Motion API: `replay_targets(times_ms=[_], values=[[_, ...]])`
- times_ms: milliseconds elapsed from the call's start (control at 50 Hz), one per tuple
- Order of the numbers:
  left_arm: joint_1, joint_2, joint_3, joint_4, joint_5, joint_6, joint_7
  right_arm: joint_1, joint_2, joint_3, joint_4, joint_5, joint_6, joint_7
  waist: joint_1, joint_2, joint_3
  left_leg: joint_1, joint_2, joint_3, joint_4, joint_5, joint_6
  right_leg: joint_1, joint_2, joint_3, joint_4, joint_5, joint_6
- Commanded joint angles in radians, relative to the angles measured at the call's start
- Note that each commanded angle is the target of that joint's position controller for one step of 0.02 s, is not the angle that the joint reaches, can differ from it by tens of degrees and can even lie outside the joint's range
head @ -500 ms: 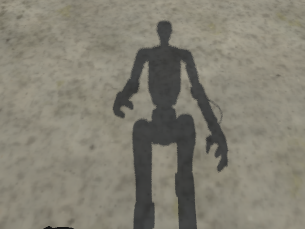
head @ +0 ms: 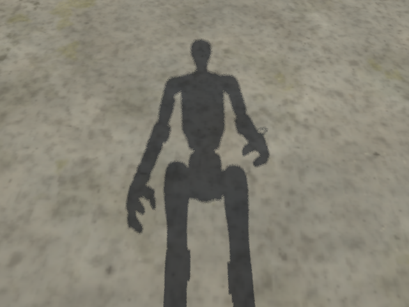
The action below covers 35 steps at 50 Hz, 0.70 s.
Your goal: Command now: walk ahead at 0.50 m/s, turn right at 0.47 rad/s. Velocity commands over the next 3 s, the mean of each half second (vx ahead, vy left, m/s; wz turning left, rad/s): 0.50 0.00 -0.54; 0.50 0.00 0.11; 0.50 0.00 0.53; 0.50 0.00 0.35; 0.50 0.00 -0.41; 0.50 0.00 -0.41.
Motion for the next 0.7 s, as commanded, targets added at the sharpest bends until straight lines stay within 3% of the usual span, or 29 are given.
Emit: replay_targets(times_ms=[20,60,120,200,260,340,380,400,420,440,460,480,500,520,540,580,620,700], values=[[-0.031,0.072,0.021,-0.081,0.016,0.004,-0.015,0.146,-0.103,-0.037,-0.007,0.009,-0.006,-0.005,-0.079,0.116,-0.01,0.301,0.307,-0.348,-0.331,-0.138,0.1,-0.367,-0.102,0.011,0.177,0.084,-0.002],[-0.042,0.06,0.021,-0.087,0.03,0.025,-0.028,0.164,-0.096,-0.036,0.012,0.017,-0.022,-0.008,-0.06,0.135,0.001,0.264,0.264,-0.223,-0.346,0.031,0.085,-0.345,-0.114,-0.004,0.179,0.137,0.02],[-0.119,0.049,0.019,-0.124,0.031,0.04,-0.042,0.211,-0.113,-0.045,0.036,0.027,-0.038,-0.006,-0.055,0.109,-0.006,0.293,0.268,-0.124,-0.357,0.195,0.102,-0.408,-0.123,-0.012,0.18,0.212,0.041],[-0.252,0.041,0.009,-0.178,0.031,0.045,-0.058,0.255,-0.117,-0.049,0.062,0.023,-0.035,-0.004,-0.073,0.102,0.029,0.309,0.257,-0.007,-0.367,0.267,0.107,-0.463,-0.131,-0.035,0.053,0.326,0.059],[-0.353,0.028,-0.007,-0.217,0.03,0.042,-0.07,0.268,-0.137,-0.055,0.073,0.022,-0.032,-0.004,-0.092,0.105,0.054,0.299,0.248,0.073,-0.366,0.281,0.093,-0.394,-0.125,-0.084,-0.129,0.41,0.044],[-0.435,0.043,-0.011,-0.26,0.037,0.04,-0.076,0.325,-0.173,-0.066,0.101,0.021,-0.015,-0.011,-0.114,0.1,0.073,0.39,0.279,0.135,-0.31,0.41,0.073,-0.331,-0.094,-0.16,-0.27,0.325,-0.013],[-0.409,0.057,-0.004,-0.262,0.042,0.039,-0.068,0.334,-0.201,-0.072,0.112,0.02,-0.001,-0.016,-0.094,0.118,0.041,0.437,0.282,0.177,-0.184,0.707,0.058,-0.244,-0.036,-0.203,-0.307,0.223,-0.053],[-0.349,0.07,0.004,-0.249,0.043,0.036,-0.061,0.338,-0.219,-0.076,0.116,0.019,0.009,-0.018,-0.064,0.125,-0.002,0.452,0.283,0.192,-0.063,0.848,0.054,-0.166,0.004,-0.216,-0.324,0.172,-0.078],[-0.23,0.089,0.016,-0.215,0.046,0.027,-0.051,0.336,-0.232,-0.078,0.115,0.022,0.019,-0.018,-0.012,0.112,-0.075,0.424,0.274,0.207,0.12,0.868,0.047,-0.023,0.047,-0.216,-0.373,0.167,-0.105],[-0.055,0.134,0.039,-0.159,0.055,0.019,-0.035,0.326,-0.224,-0.074,0.099,0.021,0.024,-0.017,0.066,0.054,-0.176,0.268,0.251,0.22,0.379,0.678,0.015,0.234,0.025,-0.139,-0.43,0.18,-0.143],[-0.013,0.257,0.07,-0.159,0.056,0.017,-0.019,0.36,-0.107,-0.047,0.032,0.03,0.019,-0.003,0.033,-0.155,-0.282,-0.127,0.144,0.212,0.72,-0.042,-0.037,0.551,-0.281,0.309,-0.468,0.065,-0.243],[0.003,0.306,0.08,-0.189,0.021,0.028,-0.012,0.283,-0.151,-0.057,-0.021,0.022,0.008,0.008,0.052,-0.158,-0.358,-0.34,-0.007,0.016,0.912,-0.378,-0.067,0.628,-0.413,0.741,-0.637,0.145,-0.336],[-0.019,0.279,0.075,-0.167,0.013,0.036,-0.005,0.169,-0.169,-0.06,-0.045,0.021,0.003,0.012,0.056,-0.043,-0.211,-0.443,0.057,-0.069,0.916,-0.268,-0.055,0.557,-0.371,0.565,-0.652,0.23,-0.302],[-0.074,0.205,0.054,-0.159,0.008,0.032,0.003,0.195,-0.142,-0.047,-0.03,0.033,-0.007,0.013,0.006,-0.008,-0.103,-0.405,0.103,-0.054,0.829,-0.164,-0.045,0.404,-0.349,0.407,-0.655,0.355,-0.262],[-0.124,0.143,0.034,-0.159,0.011,0.023,0.006,0.232,-0.13,-0.044,0.002,0.03,-0.005,0.013,-0.044,0.028,-0.053,-0.317,0.133,-0.053,0.732,-0.13,-0.041,0.281,-0.29,0.298,-0.671,0.474,-0.209],[-0.167,0.091,0.011,-0.153,0.007,-0.002,0.003,0.31,-0.117,-0.04,0.044,0.003,0.031,0.019,-0.099,-0.004,-0.049,-0.171,0.149,-0.05,0.658,-0.114,-0.047,0.152,-0.23,0.163,-0.709,0.606,-0.166],[-0.13,0.104,0.011,-0.126,0.005,-0.027,-0.004,0.315,-0.111,-0.043,0.054,0.009,0.054,0.03,-0.106,-0.012,-0.045,-0.163,0.138,-0.039,0.629,-0.079,-0.044,0.136,-0.214,0.105,-0.739,0.675,-0.155],[-0.057,0.116,0.012,-0.086,0.009,-0.041,-0.003,0.172,-0.108,-0.047,0.028,0.022,0.064,0.039,-0.059,-0.025,0.031,-0.316,0.129,-0.06,0.52,0.067,-0.035,0.196,-0.207,0.027,-0.805,0.628,-0.099]])
Next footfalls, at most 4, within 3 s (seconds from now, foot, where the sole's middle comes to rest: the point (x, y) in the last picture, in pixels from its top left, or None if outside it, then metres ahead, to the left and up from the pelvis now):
0.44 right None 0.33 -0.16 -0.77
1.00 left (249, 255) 0.67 -0.10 -0.77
1.52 right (292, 185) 0.98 -0.28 -0.77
2.02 left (223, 146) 1.16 0.00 -0.77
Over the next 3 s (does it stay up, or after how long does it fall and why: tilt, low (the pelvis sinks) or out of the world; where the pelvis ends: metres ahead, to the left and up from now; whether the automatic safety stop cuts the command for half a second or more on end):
stays up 1.55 -0.12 0.00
